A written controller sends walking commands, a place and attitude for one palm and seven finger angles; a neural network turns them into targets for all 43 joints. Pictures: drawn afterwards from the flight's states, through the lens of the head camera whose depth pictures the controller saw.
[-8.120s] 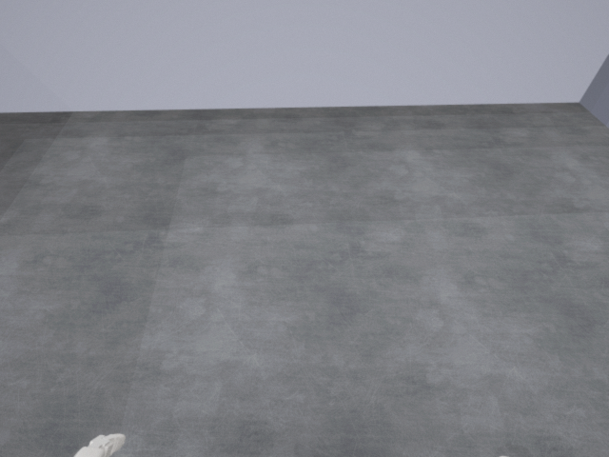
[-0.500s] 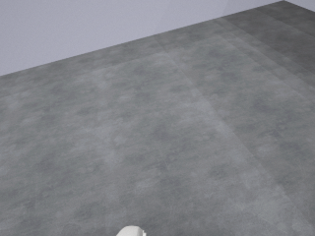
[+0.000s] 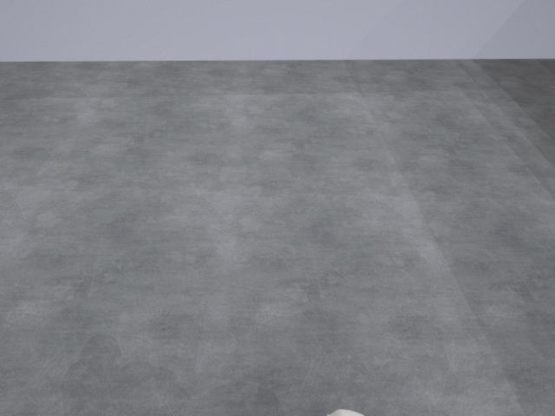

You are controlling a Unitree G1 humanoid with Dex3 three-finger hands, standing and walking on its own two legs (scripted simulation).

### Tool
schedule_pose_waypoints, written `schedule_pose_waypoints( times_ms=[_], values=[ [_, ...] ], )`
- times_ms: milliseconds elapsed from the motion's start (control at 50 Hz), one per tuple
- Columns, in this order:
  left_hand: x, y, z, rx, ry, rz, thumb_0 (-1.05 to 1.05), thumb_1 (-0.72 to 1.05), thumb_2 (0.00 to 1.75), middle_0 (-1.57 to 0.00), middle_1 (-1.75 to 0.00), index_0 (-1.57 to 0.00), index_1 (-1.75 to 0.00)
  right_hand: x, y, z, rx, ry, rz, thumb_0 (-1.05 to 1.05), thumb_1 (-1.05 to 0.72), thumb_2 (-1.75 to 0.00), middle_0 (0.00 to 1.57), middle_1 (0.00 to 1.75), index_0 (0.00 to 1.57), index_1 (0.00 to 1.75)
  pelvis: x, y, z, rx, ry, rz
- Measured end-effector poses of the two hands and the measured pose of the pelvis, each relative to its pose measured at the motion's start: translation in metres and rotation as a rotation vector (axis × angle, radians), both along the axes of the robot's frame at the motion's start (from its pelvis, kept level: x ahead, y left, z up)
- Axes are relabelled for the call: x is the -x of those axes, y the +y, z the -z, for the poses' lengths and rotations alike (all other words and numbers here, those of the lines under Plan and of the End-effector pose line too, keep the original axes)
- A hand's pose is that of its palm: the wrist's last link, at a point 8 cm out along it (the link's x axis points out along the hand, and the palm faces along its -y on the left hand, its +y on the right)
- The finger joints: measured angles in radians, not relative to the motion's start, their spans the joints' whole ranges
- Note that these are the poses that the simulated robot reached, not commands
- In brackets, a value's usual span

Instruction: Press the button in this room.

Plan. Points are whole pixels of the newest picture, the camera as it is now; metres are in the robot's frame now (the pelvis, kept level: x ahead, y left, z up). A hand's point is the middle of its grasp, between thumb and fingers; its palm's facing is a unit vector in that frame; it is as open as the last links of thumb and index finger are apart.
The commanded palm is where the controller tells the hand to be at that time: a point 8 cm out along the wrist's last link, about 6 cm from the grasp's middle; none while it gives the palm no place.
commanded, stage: turn or walk to find it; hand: left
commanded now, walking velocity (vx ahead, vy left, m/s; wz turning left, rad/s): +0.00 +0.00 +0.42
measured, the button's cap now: out of the picture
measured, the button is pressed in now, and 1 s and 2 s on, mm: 0 0 0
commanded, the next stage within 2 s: none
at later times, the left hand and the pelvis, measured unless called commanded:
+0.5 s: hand out of the picture +0.01 +0.14 -0.15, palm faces +0.23 -0.94 -0.27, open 7.4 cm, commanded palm none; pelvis -0.02 -0.06 +0.00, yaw +13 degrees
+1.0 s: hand out of the picture -0.10 +0.20 -0.17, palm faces +0.45 -0.86 -0.24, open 7.4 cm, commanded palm none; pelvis -0.07 -0.02 +0.00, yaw +24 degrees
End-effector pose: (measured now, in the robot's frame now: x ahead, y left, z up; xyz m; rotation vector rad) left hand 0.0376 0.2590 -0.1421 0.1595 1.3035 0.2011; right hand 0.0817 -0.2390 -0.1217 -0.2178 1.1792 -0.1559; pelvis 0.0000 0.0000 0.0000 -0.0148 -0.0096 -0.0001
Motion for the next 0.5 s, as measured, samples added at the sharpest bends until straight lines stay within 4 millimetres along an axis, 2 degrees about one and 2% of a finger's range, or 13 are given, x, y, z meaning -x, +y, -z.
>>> schedule_pose_waypoints(
  times_ms=[120,260,300,380,500],
  values=[
    [-0.017,-0.007,-0.011,-0.022,-0.073,-0.006,0.01,0.91,0.9,-0.2,-0.3,-0.2,-0.3,0.009,-0.001,0.008,-0.033,0.021,-0.014,0.01,-0.91,-0.89,0.2,0.29,0.2,0.3,0.005,-0.007,-0.001,-0.014,0.004,-0.041],
    [-0.03,-0.038,-0.021,-0.062,-0.167,-0.008,0.01,0.91,0.9,-0.2,-0.3,-0.2,-0.3,0.033,-0.03,0.035,-0.072,0.098,-0.017,0.01,-0.91,-0.89,0.2,0.29,0.2,0.3,0.012,-0.035,0.009,-0.042,0.015,-0.1],
    [-0.024,-0.049,-0.025,-0.073,-0.179,-0.013,0.01,0.91,0.9,-0.2,-0.3,-0.2,-0.3,0.037,-0.041,0.04,-0.077,0.12,-0.02,0.01,-0.91,-0.89,0.2,0.29,0.2,0.3,0.016,-0.043,0.01,-0.036,0.007,-0.121],
    [0.002,-0.063,-0.033,-0.074,-0.166,-0.066,0.01,0.91,0.9,-0.2,-0.3,-0.2,-0.3,0.037,-0.056,0.037,-0.071,0.153,-0.054,0.01,-0.91,-0.89,0.2,0.29,0.2,0.3,0.019,-0.052,0.003,-0.053,-0.005,-0.17],
    [0.045,-0.074,-0.029,-0.057,-0.11,-0.148,0.01,0.9,0.9,-0.2,-0.3,-0.21,-0.3,0.029,-0.067,0.031,-0.049,0.168,-0.115,0.01,-0.91,-0.89,0.19,0.29,0.2,0.3,0.025,-0.058,-0.001,-0.055,-0.011,-0.233]
  ],
)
